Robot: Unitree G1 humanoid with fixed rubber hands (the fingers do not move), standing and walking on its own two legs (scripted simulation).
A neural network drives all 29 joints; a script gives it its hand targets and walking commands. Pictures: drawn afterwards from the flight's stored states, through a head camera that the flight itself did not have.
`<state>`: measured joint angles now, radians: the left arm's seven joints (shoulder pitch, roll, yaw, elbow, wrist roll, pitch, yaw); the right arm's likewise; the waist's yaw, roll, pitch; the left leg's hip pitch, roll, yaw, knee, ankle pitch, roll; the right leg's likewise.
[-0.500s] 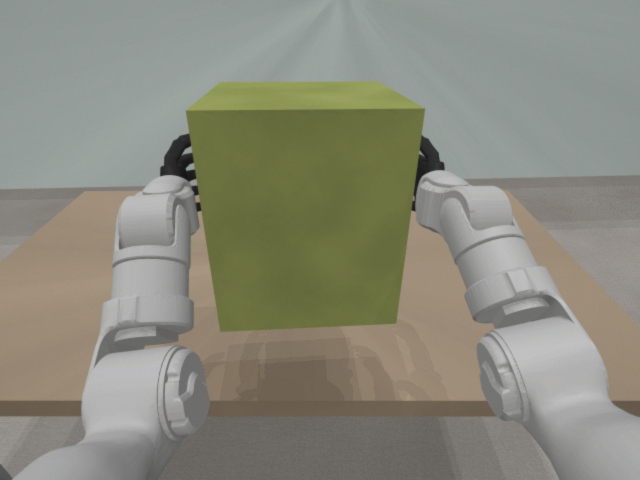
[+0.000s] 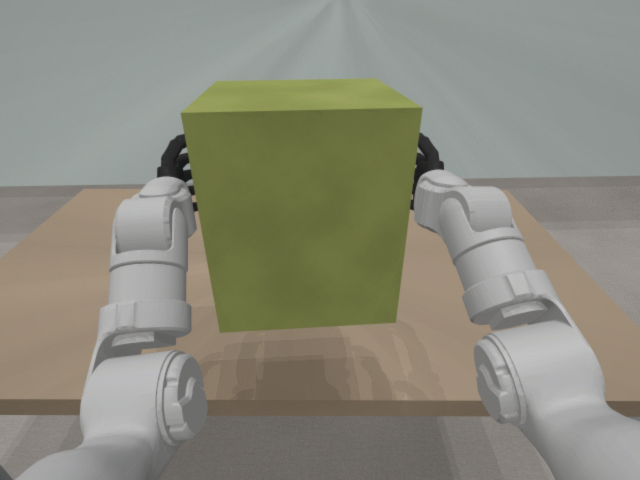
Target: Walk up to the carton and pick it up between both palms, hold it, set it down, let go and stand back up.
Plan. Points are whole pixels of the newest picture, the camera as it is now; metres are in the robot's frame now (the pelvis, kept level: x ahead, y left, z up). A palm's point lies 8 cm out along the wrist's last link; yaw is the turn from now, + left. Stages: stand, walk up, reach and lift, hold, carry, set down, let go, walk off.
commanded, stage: hold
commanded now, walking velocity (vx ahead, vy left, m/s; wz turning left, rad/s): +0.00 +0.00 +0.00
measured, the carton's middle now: (302, 197) +0.38 +0.00 +0.26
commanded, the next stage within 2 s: none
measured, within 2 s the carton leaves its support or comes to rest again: neither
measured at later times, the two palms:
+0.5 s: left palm (178, 191) +0.37 +0.15 +0.28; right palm (430, 189) +0.36 -0.16 +0.27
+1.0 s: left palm (177, 189) +0.38 +0.15 +0.28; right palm (428, 187) +0.37 -0.16 +0.27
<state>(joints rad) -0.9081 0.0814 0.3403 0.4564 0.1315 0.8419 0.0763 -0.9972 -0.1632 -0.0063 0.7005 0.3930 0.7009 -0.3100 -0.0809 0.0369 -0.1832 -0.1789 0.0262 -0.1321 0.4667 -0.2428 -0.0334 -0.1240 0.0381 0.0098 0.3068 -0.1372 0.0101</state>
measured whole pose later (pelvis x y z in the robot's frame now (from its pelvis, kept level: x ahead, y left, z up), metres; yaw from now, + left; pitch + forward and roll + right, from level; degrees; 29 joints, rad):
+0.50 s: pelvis +0.00 +0.00 +0.00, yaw +0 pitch -3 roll -2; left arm -0.92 0.08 0.34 0.47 0.14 0.84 0.08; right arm -1.00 -0.17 -0.01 0.71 0.39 0.69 -0.30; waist -0.08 0.04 -0.18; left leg -0.18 0.03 -0.13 0.47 -0.24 -0.03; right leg -0.12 0.04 0.02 0.31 -0.14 0.01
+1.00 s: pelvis +0.00 +0.00 +0.00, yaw +0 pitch -2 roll -2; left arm -0.92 0.09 0.34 0.47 0.13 0.83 0.08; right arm -1.00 -0.17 0.01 0.70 0.40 0.70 -0.31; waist -0.07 0.05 -0.19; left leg -0.19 0.03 -0.13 0.46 -0.24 -0.04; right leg -0.13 0.05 0.02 0.30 -0.14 0.01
